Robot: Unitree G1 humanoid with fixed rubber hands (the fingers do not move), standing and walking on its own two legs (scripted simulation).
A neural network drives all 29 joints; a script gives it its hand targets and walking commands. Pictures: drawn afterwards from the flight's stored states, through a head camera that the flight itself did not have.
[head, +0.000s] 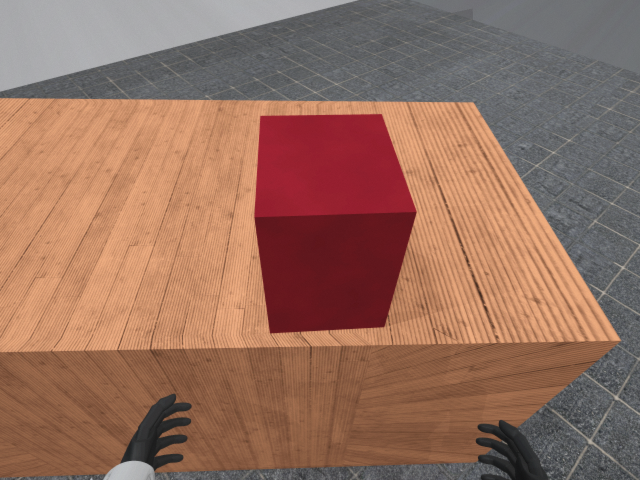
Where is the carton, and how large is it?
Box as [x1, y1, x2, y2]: [254, 114, 416, 332]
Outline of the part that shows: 381,114 260,116 254,218 270,332 384,326 416,211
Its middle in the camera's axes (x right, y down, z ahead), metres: +0.01 -0.02 +0.58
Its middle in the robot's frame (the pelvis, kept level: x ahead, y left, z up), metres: +0.46 +0.01 +0.06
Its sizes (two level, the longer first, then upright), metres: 0.212 0.178 0.246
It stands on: a pedestal, 0.71 m high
